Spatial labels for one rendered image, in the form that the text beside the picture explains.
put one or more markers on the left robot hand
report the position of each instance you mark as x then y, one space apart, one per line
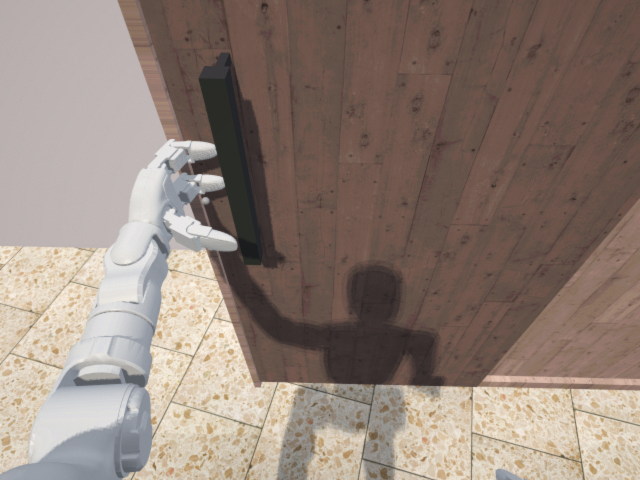
153 195

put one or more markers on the robot left forearm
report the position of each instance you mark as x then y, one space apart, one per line
115 345

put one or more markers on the handle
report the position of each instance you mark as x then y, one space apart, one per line
219 98

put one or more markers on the robot left upper arm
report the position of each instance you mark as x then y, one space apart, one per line
95 432

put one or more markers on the wardrobe door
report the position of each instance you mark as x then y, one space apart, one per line
427 175
591 328

